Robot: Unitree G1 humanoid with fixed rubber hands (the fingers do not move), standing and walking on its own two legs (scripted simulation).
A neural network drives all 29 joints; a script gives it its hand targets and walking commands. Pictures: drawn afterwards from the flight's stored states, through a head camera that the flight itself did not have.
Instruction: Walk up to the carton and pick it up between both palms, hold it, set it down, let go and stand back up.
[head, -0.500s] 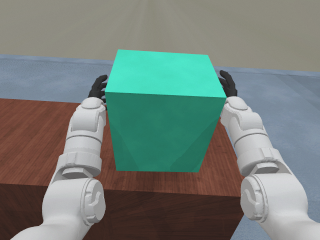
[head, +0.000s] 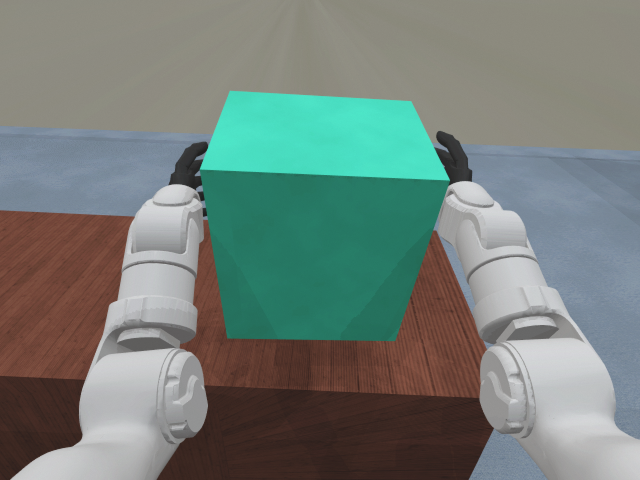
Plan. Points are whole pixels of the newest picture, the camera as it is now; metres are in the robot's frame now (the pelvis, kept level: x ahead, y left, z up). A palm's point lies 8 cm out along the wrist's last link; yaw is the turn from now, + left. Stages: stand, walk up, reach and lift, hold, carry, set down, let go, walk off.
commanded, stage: reach and lift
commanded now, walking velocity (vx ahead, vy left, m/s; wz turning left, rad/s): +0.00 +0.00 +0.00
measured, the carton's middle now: (317, 222) +0.41 +0.01 +0.21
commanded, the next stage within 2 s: hold in 0.40 s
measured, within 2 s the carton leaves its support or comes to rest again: neither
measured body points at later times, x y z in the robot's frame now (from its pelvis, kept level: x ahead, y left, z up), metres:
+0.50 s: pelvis +0.00 +0.00 +0.00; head -0.10 +0.01 +0.44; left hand +0.38 +0.18 +0.28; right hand +0.38 -0.15 +0.30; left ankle +0.02 +0.14 -0.74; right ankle +0.04 -0.12 -0.74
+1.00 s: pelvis +0.00 +0.00 +0.00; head -0.11 +0.01 +0.44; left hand +0.38 +0.18 +0.29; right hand +0.38 -0.15 +0.31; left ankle +0.02 +0.14 -0.74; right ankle +0.04 -0.12 -0.74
